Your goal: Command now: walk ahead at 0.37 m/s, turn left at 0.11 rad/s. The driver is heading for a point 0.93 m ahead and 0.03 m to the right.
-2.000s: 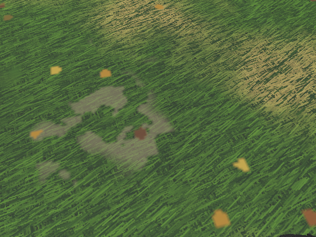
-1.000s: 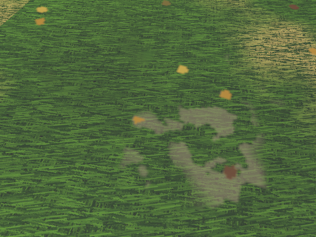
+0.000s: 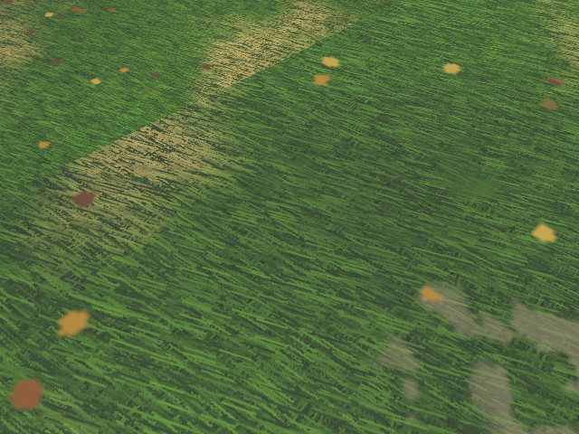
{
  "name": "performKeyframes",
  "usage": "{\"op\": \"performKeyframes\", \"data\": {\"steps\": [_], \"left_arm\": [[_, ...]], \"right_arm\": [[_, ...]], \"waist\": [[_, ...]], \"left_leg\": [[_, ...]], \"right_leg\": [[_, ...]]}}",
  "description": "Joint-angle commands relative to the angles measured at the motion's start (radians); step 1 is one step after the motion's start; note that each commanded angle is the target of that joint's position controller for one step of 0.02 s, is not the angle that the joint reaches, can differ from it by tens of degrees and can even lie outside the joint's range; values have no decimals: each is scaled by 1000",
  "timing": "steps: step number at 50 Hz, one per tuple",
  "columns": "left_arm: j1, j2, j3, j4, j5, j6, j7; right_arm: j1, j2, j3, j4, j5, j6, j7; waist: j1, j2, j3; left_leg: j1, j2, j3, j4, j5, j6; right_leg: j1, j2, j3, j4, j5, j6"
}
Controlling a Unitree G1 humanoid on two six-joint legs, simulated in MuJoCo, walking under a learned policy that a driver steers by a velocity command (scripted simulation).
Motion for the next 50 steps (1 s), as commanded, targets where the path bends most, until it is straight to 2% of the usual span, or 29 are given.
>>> {"op": "performKeyframes", "data": {"steps": [1, 7, 11, 13, 14, 15, 16, 17, 18, 19, 20, 21, 22, 25, 28, 31, 33, 36, 39, 40, 41, 42, 43, 44, 45, 46, 47, 48, 50], "left_arm": [[-125, 49, 7, -86, 3, -26, -3], [-259, 18, -18, -134, -5, -37, -26], [-275, 36, -20, -156, -7, -51, -44], [-207, 68, -7, -145, -3, -52, -39], [-98, 97, 11, -117, 0, -51, -29], [66, 141, 31, -75, 0, -47, -16], [216, 237, 52, -57, 22, -43, -6], [269, 217, 44, -31, 14, -44, -16], [214, 138, 20, -32, 1, -46, -12], [134, 116, 12, -40, 1, -42, -7], [76, 96, 5, -48, 8, -39, -4], [41, 73, -1, -56, 21, -41, -5], [21, 60, -5, -58, 30, -45, -5], [17, 65, -3, -38, 16, -64, -4], [49, 86, 1, -16, 13, -64, 5], [89, 104, 2, -1, 5, -54, 14], [144, 123, 6, 21, -2, -46, 16], [186, 133, 10, 49, -8, -25, 21], [178, 152, 18, 59, -9, -5, 29], [159, 158, 20, 57, -6, 1, 31], [153, 137, 10, 53, 0, 8, 33], [173, 79, -16, 27, 27, 6, 36], [315, -44, -50, 17, 16, -15, 24], [235, 68, -29, 29, -6, -35, 17], [135, 115, -14, -6, -30, -48, 12], [79, 104, -18, -20, -25, -54, 15], [56, 97, -15, -24, -7, -54, 16], [76, 87, -13, -19, -3, -46, 14], [111, 50, -19, -5, -1, -26, 15]], "right_arm": [[-14, -169, -49, -49, 2, -27, -8], [62, -203, -60, 13, 12, -23, -8], [78, -215, -66, 47, 24, -14, -10], [64, -233, -71, 52, 21, -8, -13], [52, -234, -70, 54, 20, -1, -15], [60, -213, -59, 52, 12, 3, -20], [144, -126, -29, 19, -2, -6, -15], [188, -64, -9, 31, 10, -26, -12], [66, -171, -36, 18, 41, -40, -4], [-14, -194, -41, -8, 52, -49, 0], [-58, -186, -39, -13, 37, -55, -2], [-61, -175, -42, -7, 24, -52, -1], [-32, -157, -41, 4, 22, -44, 1], [-23, -114, -33, 14, 15, -18, -4], [-131, -105, -27, -22, 2, -22, -5], [-250, -73, -13, -48, 7, -42, 10], [-319, -66, -9, -67, 14, -50, 23], [-378, -85, -13, -95, 20, -57, 40], [-336, -122, -28, -94, 16, -57, 49], [-253, -146, -41, -73, 14, -56, 46], [-103, -189, -65, -29, 13, -54, 37], [70, -262, -85, 0, 4, -47, 25], [91, -324, -96, 19, 2, -46, 32], [86, -210, -68, 6, 11, -48, 34], [14, -181, -55, 0, 9, -50, 31], [-51, -173, -51, -7, 6, -49, 30], [-94, -154, -46, -8, 0, -50, 32], [-116, -135, -40, -9, -10, -55, 32], [-126, -133, -41, 3, -1, -66, 34]], "waist": [[-22, 143, 71], [-70, 135, 125], [-48, 144, 132], [-2, 169, 69], [62, 170, -13], [135, 157, -135], [140, -30, -321], [123, -215, -439], [143, -138, -281], [118, -85, -139], [90, -13, -63], [57, -10, -20], [29, -33, -22], [0, -34, 10], [23, -11, 55], [68, 0, 71], [100, 7, 79], [106, 2, 89], [58, -22, 46], [6, -30, -10], [-69, -15, -112], [-122, 98, -273], [-31, 365, -383], [-85, 247, -347], [-77, 195, -201], [-50, 108, -120], [-24, 85, -62], [8, 109, -56], [34, 120, -47]], "left_leg": [[81, 226, -194, -198, 46, 147], [56, 242, -123, -195, 138, 150], [121, 285, -122, -146, 253, 131], [152, 279, -104, -46, 539, 109], [141, 247, -68, 97, 743, 87], [38, 199, -32, 301, 776, 54], [-310, 99, -1, 688, 422, -9], [-515, -55, -106, 918, -330, -40], [-630, 4, -149, 1009, -311, -29], [-667, 61, -99, 991, -218, -16], [-639, 105, -69, 940, -134, -15], [-591, 137, -66, 891, -73, -17], [-534, 154, -70, 873, -37, -21], [-525, 170, -47, 801, 6, -52], [-598, 177, -33, 631, 159, -81], [-541, 141, 8, 394, 330, -77], [-524, 119, 22, 309, 375, -75], [-558, 105, 5, 230, 335, -46], [-484, 73, 18, 198, 207, -4], [-365, 42, 47, 182, 187, 19], [-147, 26, 65, 171, 206, 50], [166, 206, -134, 220, 236, 111], [467, 408, -626, 104, -21, 271], [444, 392, -685, 18, -138, 237], [325, 365, -535, -2, -92, 201], [192, 330, -429, -21, 37, 186], [86, 298, -352, -48, 146, 185], [20, 273, -301, -75, 210, 180], [-43, 251, -231, -125, 264, 195]], "right_leg": [[-206, -21, 23, -111, 137, 27], [-133, 9, 2, -354, 239, 29], [-86, 25, 2, -438, 177, -28], [41, 68, -32, -450, 119, -65], [201, 103, -63, -467, 122, -94], [462, 87, -48, -445, 144, -129], [880, -178, 317, -426, 58, -257], [1005, -316, 732, -616, -199, -339], [897, -286, 685, -686, -303, -289], [750, -260, 548, -706, -255, -257], [610, -225, 447, -728, -147, -244], [506, -185, 369, -756, -49, -238], [447, -161, 324, -785, -6, -239], [361, -142, 219, -848, 103, -264], [373, -119, 143, -873, 192, -258], [379, -79, 64, -871, 230, -220], [424, -101, 66, -864, 214, -218], [552, -155, 84, -817, 255, -207], [648, -184, 89, -710, 455, -177], [651, -164, 69, -603, 616, -161], [592, -111, 30, -412, 679, -132], [387, -52, -7, -97, 402, -97], [-10, 143, 27, 225, -316, -40], [-121, 101, 148, 319, -377, -52], [-177, 53, 126, 326, -293, -64], [-156, 4, 94, 285, -204, -61], [-131, -25, 87, 229, -146, -51], [-70, -51, 95, 199, -106, -44], [-26, -61, 81, 150, -79, -22]]}}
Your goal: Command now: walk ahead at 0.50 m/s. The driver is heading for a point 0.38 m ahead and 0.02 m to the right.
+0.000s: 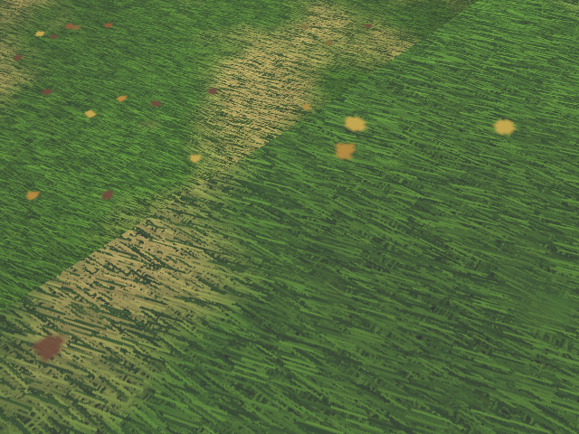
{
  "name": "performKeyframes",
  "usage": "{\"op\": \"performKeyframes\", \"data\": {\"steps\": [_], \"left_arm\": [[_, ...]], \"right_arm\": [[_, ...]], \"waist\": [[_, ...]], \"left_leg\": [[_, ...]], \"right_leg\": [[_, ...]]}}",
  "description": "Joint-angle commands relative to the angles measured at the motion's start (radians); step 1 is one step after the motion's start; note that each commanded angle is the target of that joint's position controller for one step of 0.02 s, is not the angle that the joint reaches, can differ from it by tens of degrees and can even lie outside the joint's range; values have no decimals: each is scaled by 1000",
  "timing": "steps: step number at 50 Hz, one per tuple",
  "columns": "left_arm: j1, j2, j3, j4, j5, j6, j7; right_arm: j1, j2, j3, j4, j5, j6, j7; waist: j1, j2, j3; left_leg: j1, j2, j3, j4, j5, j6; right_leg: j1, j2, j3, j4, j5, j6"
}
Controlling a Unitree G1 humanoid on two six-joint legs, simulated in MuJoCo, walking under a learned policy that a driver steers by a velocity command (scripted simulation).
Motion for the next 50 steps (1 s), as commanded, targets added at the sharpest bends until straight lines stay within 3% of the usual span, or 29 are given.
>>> {"op": "performKeyframes", "data": {"steps": [1, 4, 7, 10, 13, 15, 17, 18, 19, 20, 21, 22, 23, 24, 26, 29, 31, 33, 36, 37, 38, 39, 40, 41, 45, 50], "left_arm": [[43, 60, 17, -50, 8, 7, 4], [-60, 47, 11, -84, 19, 13, 7], [-158, 27, 4, -106, 17, 1, -2], [-252, 25, 1, -133, 9, -8, -14], [-295, 43, 5, -158, 5, -15, -29], [-259, 62, 14, -151, 17, -21, -35], [-65, 113, 43, -90, 34, -28, -30], [53, 175, 58, -65, 47, -28, -21], [93, 233, 63, -59, 56, -16, -15], [133, 170, 52, -52, 33, -5, -21], [62, 137, 42, -61, 23, -2, -21], [-16, 107, 33, -67, 22, -2, -19], [-73, 70, 21, -68, 24, -3, -18], [-107, 48, 14, -64, 33, -5, -17], [-146, 32, 9, -47, 50, -9, -20], [-173, 67, 17, -21, 50, -7, -11], [-163, 85, 20, -1, 43, 6, -4], [-165, 83, 17, 14, 41, 20, -1], [-168, 45, 0, 35, 30, 35, 1], [-133, 27, -8, 51, 34, 35, 1], [-92, 33, -6, 58, 43, 33, -1], [-75, 41, -1, 61, 38, 37, 3], [-111, 53, 0, 63, 37, 41, 9], [-125, 42, -2, 63, 34, 47, 14], [-110, 39, -2, 91, 35, 60, 21], [-123, 39, 0, 121, 26, 70, 22]], "right_arm": [[-1, -123, -31, -41, 6, -28, -3], [24, -150, -39, -11, 6, -26, -15], [51, -165, -40, 12, 10, -16, -24], [112, -186, -44, 49, 18, -6, -27], [134, -192, -49, 79, 25, 10, -32], [116, -196, -52, 89, 21, 25, -40], [82, -189, -47, 83, 17, 37, -48], [105, -146, -28, 63, -3, 36, -51], [261, -37, 7, 71, -21, 24, -42], [298, -98, -5, 112, 6, 16, -39], [205, -169, -25, 98, 35, 16, -39], [123, -162, -24, 76, 34, 22, -46], [79, -152, -26, 72, 18, 33, -54], [81, -139, -28, 71, 9, 49, -60], [117, -81, -16, 83, 6, 76, -64], [87, -65, -8, 83, -2, 93, -74], [58, -84, -14, 88, -1, 105, -74], [20, -92, -19, 88, 0, 115, -73], [-12, -79, -19, 92, -17, 112, -73], [-21, -98, -21, 86, -23, 107, -76], [-28, -147, -29, 86, -16, 104, -80], [-37, -166, -40, 110, -3, 103, -75], [-40, -117, -33, 115, -5, 97, -69], [-48, -88, -25, 124, -13, 90, -67], [-52, -90, -23, 159, -4, 68, -62], [-48, -93, -21, 201, -1, 70, -67]], "waist": [[24, 107, -75], [5, 87, -23], [-30, 90, 0], [-68, 89, 17], [-65, 98, 29], [-32, 110, 7], [70, 105, -125], [100, 26, -264], [39, -240, -398], [79, -202, -510], [82, -109, -370], [57, -48, -263], [34, -1, -189], [0, -19, -171], [-38, -62, -169], [-38, -74, -181], [-21, -69, -182], [-10, -60, -137], [-23, -32, -59], [-14, -4, -45], [24, 63, -40], [43, 134, -31], [16, 111, -26], [19, 113, -34], [22, 104, -70], [15, 66, -78]], "left_leg": [[143, 273, -279, -254, 187, 188], [135, 257, -207, -295, 208, 188], [140, 220, -132, -303, 190, 152], [184, 239, -122, -292, 152, 143], [290, 290, -139, -244, 180, 127], [339, 292, -135, -155, 361, 96], [318, 215, -90, 88, 616, 37], [180, 150, -53, 312, 405, -12], [-186, -14, -41, 692, -362, -92], [-245, -40, -205, 860, -546, -106], [-304, 11, -217, 894, -505, -99], [-323, 62, -167, 844, -437, -101], [-298, 98, -147, 780, -379, -109], [-215, 128, -149, 714, -326, -112], [-77, 133, -136, 582, -274, -126], [19, 129, -115, 378, -194, -132], [58, 125, -106, 303, -113, -126], [80, 124, -103, 240, -87, -114], [160, 118, -92, 42, 17, -82], [184, 157, -133, -9, 86, -68], [191, 188, -153, 7, 139, -52], [113, 153, -135, 15, -7, -39], [62, 135, -128, -10, -59, -51], [53, 134, -128, -25, -30, -65], [88, 126, -119, -7, 112, -74], [107, 117, -110, 1, 160, -68]], "right_leg": [[-133, -76, 34, -46, 69, 27], [-199, -82, 23, -209, 203, 58], [-166, -56, -3, -415, 374, 59], [-138, -27, -22, -532, 438, 52], [-165, -19, -5, -597, 379, 17], [-103, 7, -15, -635, 324, -10], [176, 64, -67, -688, 419, -51], [442, -59, 36, -624, 755, -95], [808, -323, 386, -589, 1031, -274], [822, -355, 533, -663, 928, -332], [700, -312, 402, -694, 858, -289], [577, -264, 302, -718, 829, -251], [453, -228, 239, -752, 837, -232], [353, -203, 193, -782, 829, -217], [237, -168, 123, -826, 832, -218], [190, -151, 68, -851, 778, -218], [184, -151, 77, -878, 570, -207], [149, -145, 99, -908, 283, -191], [87, -94, 108, -905, -54, -118], [78, -66, 102, -886, -100, -77], [70, -15, 70, -857, -108, -44], [117, 28, 19, -849, -53, -24], [177, 30, 4, -815, -11, -16], [203, 29, -3, -797, 31, -18], [264, 31, -19, -753, 206, -25], [292, 27, -22, -734, 298, -22]]}}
